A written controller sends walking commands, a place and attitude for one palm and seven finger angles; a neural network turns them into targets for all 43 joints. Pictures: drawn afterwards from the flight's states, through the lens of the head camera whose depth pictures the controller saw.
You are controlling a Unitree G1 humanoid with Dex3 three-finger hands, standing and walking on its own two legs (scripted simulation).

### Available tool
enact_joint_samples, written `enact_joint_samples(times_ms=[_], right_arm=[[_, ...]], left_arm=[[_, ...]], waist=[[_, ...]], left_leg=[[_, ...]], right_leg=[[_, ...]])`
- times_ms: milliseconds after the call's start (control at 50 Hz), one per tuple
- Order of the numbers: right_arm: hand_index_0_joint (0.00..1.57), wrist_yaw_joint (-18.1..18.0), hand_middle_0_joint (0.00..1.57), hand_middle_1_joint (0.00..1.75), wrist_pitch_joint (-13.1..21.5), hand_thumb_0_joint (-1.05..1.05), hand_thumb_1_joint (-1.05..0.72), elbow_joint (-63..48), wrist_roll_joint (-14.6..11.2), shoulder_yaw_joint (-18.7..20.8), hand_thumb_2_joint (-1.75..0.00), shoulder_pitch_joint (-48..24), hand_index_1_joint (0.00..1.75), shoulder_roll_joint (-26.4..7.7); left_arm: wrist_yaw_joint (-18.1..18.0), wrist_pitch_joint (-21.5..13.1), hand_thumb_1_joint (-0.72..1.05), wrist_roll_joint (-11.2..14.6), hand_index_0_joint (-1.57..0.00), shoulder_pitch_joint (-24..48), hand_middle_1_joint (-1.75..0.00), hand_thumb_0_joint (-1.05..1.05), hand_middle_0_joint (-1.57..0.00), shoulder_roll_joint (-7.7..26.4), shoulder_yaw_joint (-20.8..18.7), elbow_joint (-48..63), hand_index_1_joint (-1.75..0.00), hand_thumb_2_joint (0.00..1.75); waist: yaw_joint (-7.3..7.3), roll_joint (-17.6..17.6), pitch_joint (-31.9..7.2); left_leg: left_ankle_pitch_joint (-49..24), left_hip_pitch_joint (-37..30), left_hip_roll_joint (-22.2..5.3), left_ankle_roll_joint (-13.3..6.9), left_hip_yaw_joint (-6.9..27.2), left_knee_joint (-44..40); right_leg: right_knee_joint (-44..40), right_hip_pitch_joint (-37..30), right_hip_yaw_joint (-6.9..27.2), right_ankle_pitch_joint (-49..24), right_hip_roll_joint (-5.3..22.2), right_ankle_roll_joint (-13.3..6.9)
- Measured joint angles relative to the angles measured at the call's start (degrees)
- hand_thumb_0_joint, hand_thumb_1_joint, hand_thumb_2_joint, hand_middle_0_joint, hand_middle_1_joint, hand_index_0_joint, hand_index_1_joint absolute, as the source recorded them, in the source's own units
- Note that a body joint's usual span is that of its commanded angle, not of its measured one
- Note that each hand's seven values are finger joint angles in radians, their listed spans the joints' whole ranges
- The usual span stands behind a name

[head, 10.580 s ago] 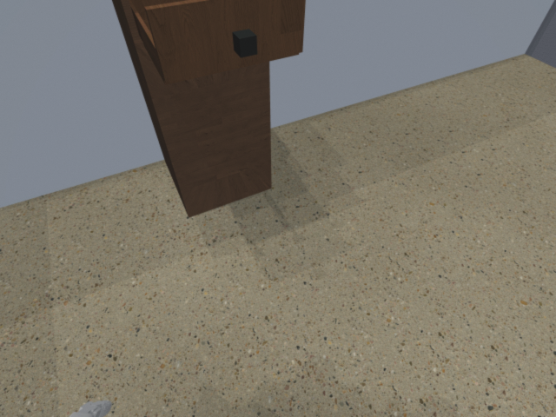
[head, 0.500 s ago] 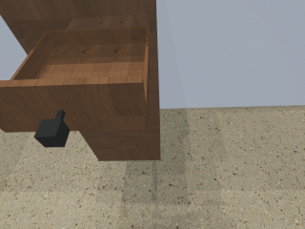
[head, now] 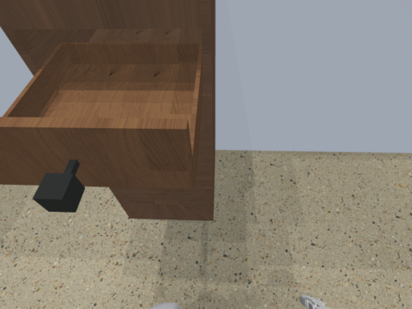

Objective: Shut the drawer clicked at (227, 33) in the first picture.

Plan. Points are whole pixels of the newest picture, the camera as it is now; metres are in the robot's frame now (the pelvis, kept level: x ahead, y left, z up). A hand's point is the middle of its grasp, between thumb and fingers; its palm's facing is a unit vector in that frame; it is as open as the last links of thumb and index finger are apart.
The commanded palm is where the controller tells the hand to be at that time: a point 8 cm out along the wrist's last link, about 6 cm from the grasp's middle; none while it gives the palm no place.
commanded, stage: come to a stop and stand still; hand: left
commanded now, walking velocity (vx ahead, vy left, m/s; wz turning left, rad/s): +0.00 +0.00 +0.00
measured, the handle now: (65, 181) +0.27 +0.25 +0.14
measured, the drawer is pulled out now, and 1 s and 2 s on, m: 0.28 0.28 0.28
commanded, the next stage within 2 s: look again from close up in 0.36 s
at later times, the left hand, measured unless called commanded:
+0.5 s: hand out of the picture +0.00 +0.16 -0.16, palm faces +0.02 -0.98 -0.22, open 7.4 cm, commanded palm none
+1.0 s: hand out of the picture +0.00 +0.15 -0.16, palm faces +0.02 -0.98 -0.19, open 7.4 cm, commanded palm none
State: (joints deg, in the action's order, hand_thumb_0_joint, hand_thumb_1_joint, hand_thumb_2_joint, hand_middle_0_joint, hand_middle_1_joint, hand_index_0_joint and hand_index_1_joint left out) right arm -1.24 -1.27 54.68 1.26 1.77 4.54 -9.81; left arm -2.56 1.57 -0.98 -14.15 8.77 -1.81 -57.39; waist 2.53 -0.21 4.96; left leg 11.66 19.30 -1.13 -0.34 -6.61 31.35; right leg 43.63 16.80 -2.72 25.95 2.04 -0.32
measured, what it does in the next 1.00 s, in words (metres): stands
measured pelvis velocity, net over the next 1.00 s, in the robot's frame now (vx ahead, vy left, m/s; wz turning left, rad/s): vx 0.01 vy -0.02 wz -0.01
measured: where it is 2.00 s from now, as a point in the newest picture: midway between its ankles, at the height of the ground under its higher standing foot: outside the picture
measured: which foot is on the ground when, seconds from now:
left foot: down 0.00-1.00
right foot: down 0.00-1.00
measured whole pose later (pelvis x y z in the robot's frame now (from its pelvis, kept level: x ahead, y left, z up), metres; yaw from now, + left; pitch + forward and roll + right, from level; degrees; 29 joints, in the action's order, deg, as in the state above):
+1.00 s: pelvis +0.01 -0.02 +0.02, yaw +0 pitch -1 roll +1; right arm -1.7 1.0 65.2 0.6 -0.5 15.4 -8.5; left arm -2.3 -1.2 -0.6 -17.8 7.6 1.0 -63.5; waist 0.0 -0.1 1.6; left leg 11.1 11.9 -1.1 -0.1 -4.9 24.3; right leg 25.1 6.3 -2.8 17.7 -1.7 -3.1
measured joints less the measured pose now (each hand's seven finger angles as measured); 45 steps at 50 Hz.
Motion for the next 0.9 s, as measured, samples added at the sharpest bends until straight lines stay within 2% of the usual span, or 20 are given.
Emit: enact_joint_samples(times_ms=[20,80,140,220,300,440,600,800,900], right_arm=[[0.2,0.39,0.2,0.3,-0.02,0.0,-0.91,-0.74,-0.38,0.06,-0.9,0.33,0.3,0.11],[0.2,1.29,0.2,0.3,-0.27,0.0,-0.91,-2.67,-0.35,0.73,-0.9,1.65,0.3,-0.6],[0.2,1.29,0.2,0.3,-0.99,0.0,-0.91,-2.99,-0.62,0.92,-0.9,3.31,0.3,-0.45],[0.2,1.24,0.2,0.3,-0.59,0.0,-0.91,-2.42,-0.63,0.37,-0.9,6.03,0.3,0.44],[0.2,0.77,0.2,0.3,-0.11,-0.01,-0.93,-0.69,-0.09,0.17,-0.9,8.69,0.3,0.18],[0.2,0.63,0.2,0.3,0.06,0.0,-0.92,2.83,0.17,-0.72,-0.9,12.44,0.3,-0.96],[0.2,0.33,0.2,0.3,1.12,0.0,-0.91,7.53,-0.29,-2.04,-0.9,14.62,0.3,0.15],[0.2,0.03,0.2,0.3,1.81,0.0,-0.91,10.26,-0.61,-2.76,-0.9,13.01,0.3,2.36],[0.2,-0.35,0.2,0.3,1.98,0.01,-0.92,10.64,-0.53,-2.6,-0.9,11.85,0.3,2.15]], left_arm=[[-0.22,-0.73,0.91,-0.12,-0.2,-0.88,-0.3,0.01,-0.2,0.29,0.33,0.81,-0.3,0.9],[-0.4,-2.21,0.91,-0.77,-0.2,-1.82,-0.3,0.01,-0.2,-0.44,0.91,1.7,-0.3,0.9],[-0.69,-2.78,0.91,-1.02,-0.2,-3.2,-0.3,0.01,-0.2,-0.65,0.9,3.09,-0.3,0.9],[-0.58,-1.54,0.91,-0.55,-0.2,-3.86,-0.3,0.01,-0.2,0.27,1.1,3.77,-0.3,0.9],[-0.25,-0.18,0.91,-0.22,-0.2,-2.66,-0.3,0.01,-0.2,0.56,1.15,2.84,-0.3,0.9],[0.69,-1.36,0.91,0.04,-0.2,-3.0,-0.3,0.01,-0.2,0.58,1.85,1.18,-0.3,0.9],[0.76,-1.96,0.91,0.48,-0.2,-3.21,-0.3,0.01,-0.2,0.41,2.57,-2.88,-0.3,0.9],[0.38,-2.44,0.91,0.59,-0.2,-2.82,-0.3,0.01,-0.2,-0.55,2.9,-5.35,-0.3,0.9],[0.32,-2.58,0.91,0.51,-0.2,-3.2,-0.3,0.01,-0.2,-1.06,2.91,-5.84,-0.3,0.9]], waist=[[0.07,-0.02,-0.79],[-0.97,3.09,-0.36],[-1.38,3.35,-0.64],[-2.31,2.14,-1.86],[-2.38,1.19,-2.75],[-3.01,0.89,-3.97],[-3.58,0.43,-3.54],[-3.21,0.21,-3.02],[-2.84,0.31,-3.18]], left_leg=[[0.73,1.8,-0.19,0.09,-0.13,2.18],[8.35,4.64,-0.48,0.27,3.24,11.11],[11.61,4.52,0.78,-0.24,3.71,15.64],[3.81,-0.81,1.2,-0.73,2.64,5.25],[2.6,-1.31,0.95,-1.11,2.51,3.6],[-1.52,-2.3,0.66,-0.59,2.78,-3.45],[-2.01,-4.6,0.06,-0.04,2.42,-5.95],[-1.48,-6.22,-0.08,0.15,2.05,-6.87],[-1.01,-6.72,0.03,0.15,1.88,-7.01]], right_leg=[[-4.68,-0.78,0.98,-4.6,0.18,-0.44],[-3.44,-1.21,-0.62,-2.59,-1.57,-2.21],[-3.56,-2.53,-0.96,-1.78,-1.67,-2.6],[-3.05,-3.15,-1.37,-1.59,-1.81,-2.36],[-6.26,-4.24,-1.24,-3.72,-2.17,-2.13],[-13.38,-5.13,-1.41,-8.01,-2.92,-2.64],[-16.76,-7.58,-0.91,-9.14,-3.67,-2.89],[-18.2,-9.29,-0.47,-9.05,-3.87,-2.91],[-18.38,-9.76,-0.27,-8.66,-3.76,-2.83]])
